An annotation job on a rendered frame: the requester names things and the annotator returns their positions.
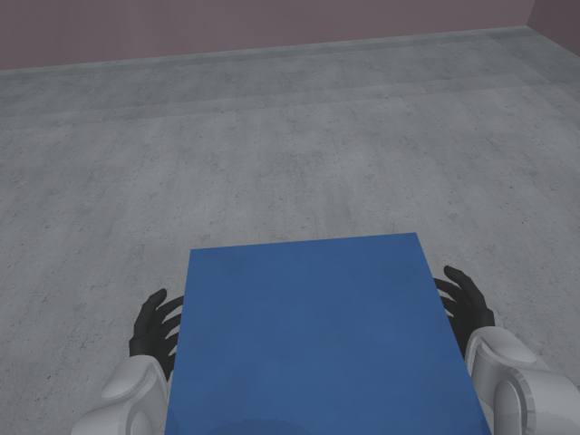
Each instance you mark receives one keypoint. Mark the robot left forearm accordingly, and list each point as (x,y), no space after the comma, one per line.
(132,402)

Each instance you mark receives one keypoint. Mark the carton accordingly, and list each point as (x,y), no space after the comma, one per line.
(340,336)

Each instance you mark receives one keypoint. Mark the robot right forearm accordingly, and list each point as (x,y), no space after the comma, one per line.
(526,398)

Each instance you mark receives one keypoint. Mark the left robot hand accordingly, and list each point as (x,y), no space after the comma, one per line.
(150,333)

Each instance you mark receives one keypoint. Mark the right robot hand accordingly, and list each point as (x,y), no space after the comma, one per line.
(470,312)

